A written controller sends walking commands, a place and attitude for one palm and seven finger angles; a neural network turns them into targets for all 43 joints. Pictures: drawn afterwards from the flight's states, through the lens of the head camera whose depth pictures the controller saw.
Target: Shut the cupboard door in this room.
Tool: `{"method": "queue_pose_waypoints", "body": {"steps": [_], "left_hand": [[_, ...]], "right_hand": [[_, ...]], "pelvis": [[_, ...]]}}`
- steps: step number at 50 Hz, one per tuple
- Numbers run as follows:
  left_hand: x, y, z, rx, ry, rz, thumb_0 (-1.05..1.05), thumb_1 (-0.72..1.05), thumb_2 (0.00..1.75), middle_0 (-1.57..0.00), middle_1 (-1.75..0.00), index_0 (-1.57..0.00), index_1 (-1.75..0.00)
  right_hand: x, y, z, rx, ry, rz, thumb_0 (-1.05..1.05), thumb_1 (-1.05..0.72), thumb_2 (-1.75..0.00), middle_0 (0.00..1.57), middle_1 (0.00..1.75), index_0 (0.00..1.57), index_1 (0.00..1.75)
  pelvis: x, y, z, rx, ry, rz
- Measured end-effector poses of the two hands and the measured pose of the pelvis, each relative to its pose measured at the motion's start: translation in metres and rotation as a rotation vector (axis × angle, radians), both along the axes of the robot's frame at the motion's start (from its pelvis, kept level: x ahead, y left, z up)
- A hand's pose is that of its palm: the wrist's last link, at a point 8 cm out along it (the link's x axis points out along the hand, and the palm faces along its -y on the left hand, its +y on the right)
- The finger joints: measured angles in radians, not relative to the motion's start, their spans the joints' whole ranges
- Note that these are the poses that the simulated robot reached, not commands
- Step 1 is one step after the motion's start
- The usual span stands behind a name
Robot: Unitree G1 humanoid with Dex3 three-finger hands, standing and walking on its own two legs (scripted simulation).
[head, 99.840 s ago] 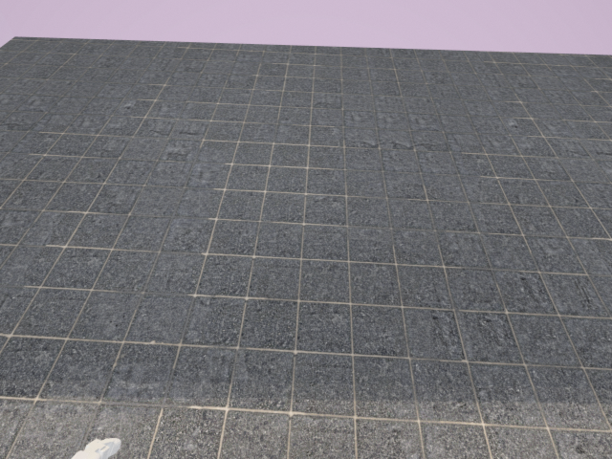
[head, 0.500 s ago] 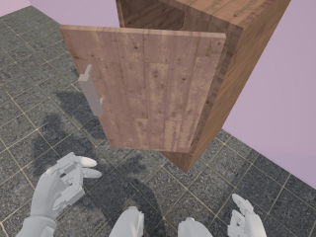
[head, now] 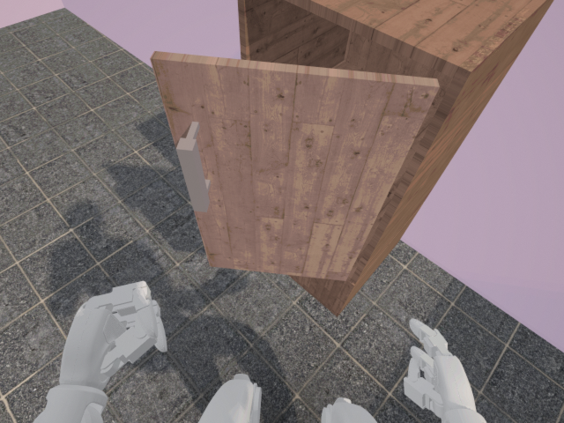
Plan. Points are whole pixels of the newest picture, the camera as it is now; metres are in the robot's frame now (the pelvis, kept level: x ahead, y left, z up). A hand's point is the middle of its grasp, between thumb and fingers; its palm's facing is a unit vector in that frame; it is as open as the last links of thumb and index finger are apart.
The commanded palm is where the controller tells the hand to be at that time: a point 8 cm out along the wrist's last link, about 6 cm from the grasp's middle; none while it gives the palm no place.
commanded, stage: raise the hand and make a fist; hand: left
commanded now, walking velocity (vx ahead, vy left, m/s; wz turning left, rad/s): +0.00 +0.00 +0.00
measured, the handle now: (198, 168) +0.48 +0.18 +0.05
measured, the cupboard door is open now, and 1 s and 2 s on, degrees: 37 37 37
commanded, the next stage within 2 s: bring the fist close to the handle in 0.62 s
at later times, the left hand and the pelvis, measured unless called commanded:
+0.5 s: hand (153, 326) +0.22 +0.18 +0.06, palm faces +0.00 -1.00 -0.04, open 3.1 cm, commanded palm +0.20 +0.23 +0.05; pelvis +0.00 -0.01 +0.00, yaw +0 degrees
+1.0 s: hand (175, 292) +0.27 +0.16 +0.05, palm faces -0.02 -1.00 -0.04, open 3.1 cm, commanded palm +0.25 +0.22 +0.05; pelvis +0.00 -0.02 +0.00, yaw +0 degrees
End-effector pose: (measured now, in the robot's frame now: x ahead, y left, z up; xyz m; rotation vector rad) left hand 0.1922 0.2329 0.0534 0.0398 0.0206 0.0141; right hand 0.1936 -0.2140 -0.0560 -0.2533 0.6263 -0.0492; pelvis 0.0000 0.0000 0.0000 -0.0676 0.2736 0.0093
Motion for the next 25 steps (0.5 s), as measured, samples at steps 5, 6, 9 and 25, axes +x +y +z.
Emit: {"method": "queue_pose_waypoints", "body": {"steps": [5,6,9,25], "left_hand": [[0.002,0.005,0.002,0.001,-0.002,0.0,0.02,0.9,0.9,-1.27,-1.46,-1.26,-1.46],[0.002,0.006,0.002,0.002,-0.004,0.0,0.02,0.9,0.9,-1.27,-1.47,-1.27,-1.46],[0.005,0.008,0.004,0.004,-0.006,-0.004,0.02,0.9,0.9,-1.29,-1.48,-1.28,-1.48],[0.01,0.0,0.004,0.0,-0.007,-0.018,0.02,0.9,0.9,-1.3,-1.5,-1.3,-1.49]], "right_hand": [[-0.001,0.004,0.001,0.002,0.006,0.018,0.01,-0.9,-0.9,0.2,0.3,0.2,0.3],[-0.002,0.004,0.001,0.0,0.01,0.018,0.01,-0.9,-0.9,0.2,0.3,0.2,0.3],[-0.008,0.0,0.0,-0.007,0.028,0.011,0.01,-0.9,-0.9,0.2,0.3,0.2,0.3],[-0.034,-0.031,-0.006,-0.035,0.08,-0.062,0.02,-0.9,-0.9,0.2,0.3,0.2,0.3]], "pelvis": [[0.001,0.0,0.001,-0.004,-0.006,0.004],[0.001,0.0,0.002,-0.004,-0.007,0.005],[0.001,-0.001,0.002,-0.005,-0.01,0.006],[0.0,-0.008,0.003,0.007,-0.009,-0.004]]}}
